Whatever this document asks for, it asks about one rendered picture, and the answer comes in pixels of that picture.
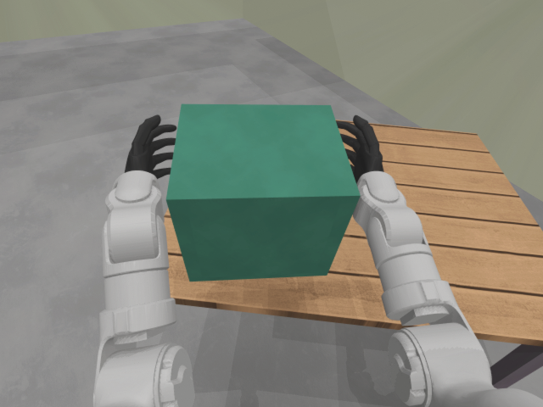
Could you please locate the carton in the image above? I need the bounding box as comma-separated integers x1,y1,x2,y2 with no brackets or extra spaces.
166,104,361,282

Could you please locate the left robot upper arm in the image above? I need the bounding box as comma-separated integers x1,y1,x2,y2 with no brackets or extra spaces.
94,343,195,407

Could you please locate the robot left hand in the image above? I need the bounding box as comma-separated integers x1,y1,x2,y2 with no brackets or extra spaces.
125,115,176,179

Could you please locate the table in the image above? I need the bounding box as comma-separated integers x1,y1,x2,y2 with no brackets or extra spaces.
164,120,543,389

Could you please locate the left robot forearm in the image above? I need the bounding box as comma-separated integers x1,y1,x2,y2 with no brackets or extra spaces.
93,170,177,407

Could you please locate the right robot upper arm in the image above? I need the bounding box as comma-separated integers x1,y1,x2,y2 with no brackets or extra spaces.
388,322,543,407

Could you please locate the robot right hand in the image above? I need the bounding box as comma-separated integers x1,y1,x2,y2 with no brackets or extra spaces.
336,115,384,184

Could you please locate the right robot forearm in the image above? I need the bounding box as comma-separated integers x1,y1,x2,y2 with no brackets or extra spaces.
353,171,492,383

